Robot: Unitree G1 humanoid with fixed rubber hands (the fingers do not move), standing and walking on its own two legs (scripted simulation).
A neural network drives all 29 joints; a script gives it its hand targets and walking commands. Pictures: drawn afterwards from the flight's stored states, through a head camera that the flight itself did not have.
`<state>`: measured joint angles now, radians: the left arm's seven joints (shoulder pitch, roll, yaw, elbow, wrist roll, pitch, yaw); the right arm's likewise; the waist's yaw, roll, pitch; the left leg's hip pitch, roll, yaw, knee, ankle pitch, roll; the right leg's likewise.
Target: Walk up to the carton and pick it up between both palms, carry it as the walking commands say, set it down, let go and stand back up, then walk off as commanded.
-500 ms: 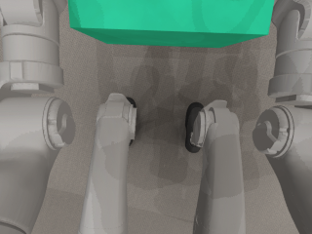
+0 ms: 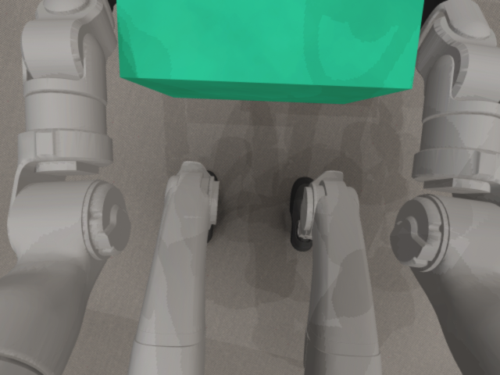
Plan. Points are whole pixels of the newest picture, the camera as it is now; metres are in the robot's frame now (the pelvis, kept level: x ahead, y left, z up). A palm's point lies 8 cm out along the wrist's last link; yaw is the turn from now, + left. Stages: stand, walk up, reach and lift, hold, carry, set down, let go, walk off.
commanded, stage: reach and lift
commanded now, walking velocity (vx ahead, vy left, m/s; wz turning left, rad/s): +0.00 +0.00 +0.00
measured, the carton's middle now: out of the picture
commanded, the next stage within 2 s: none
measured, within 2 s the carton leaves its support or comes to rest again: neither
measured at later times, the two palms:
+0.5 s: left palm out of the picture +0.50 +0.20 -0.01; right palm (484, 6) +0.51 -0.18 -0.01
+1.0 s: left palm out of the picture +0.48 +0.20 +0.06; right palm out of the picture +0.49 -0.18 +0.06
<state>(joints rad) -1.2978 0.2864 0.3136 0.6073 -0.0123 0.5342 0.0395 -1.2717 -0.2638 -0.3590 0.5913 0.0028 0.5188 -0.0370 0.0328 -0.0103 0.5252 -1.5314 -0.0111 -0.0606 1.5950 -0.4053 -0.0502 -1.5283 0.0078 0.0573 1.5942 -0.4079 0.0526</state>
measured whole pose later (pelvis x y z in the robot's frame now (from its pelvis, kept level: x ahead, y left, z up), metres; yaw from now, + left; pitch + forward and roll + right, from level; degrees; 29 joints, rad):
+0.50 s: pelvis +0.00 +0.00 +0.06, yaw +0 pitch +15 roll +0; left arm -1.16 0.23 0.32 0.53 0.01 0.55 0.04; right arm -1.14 -0.23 -0.36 0.53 -0.02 0.53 -0.02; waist 0.03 0.00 0.52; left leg -1.29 -0.01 -0.06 1.37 -0.35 -0.05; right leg -1.28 0.00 0.05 1.37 -0.35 0.05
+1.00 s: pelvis +0.02 +0.00 +0.13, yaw +0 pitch +10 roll +0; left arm -0.97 0.15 0.33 0.45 0.05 0.53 0.02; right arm -0.96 -0.16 -0.36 0.47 -0.04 0.51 0.00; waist 0.04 0.00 0.52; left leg -0.98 0.01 -0.06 1.08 -0.28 -0.04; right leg -0.97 0.00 0.04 1.07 -0.28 0.04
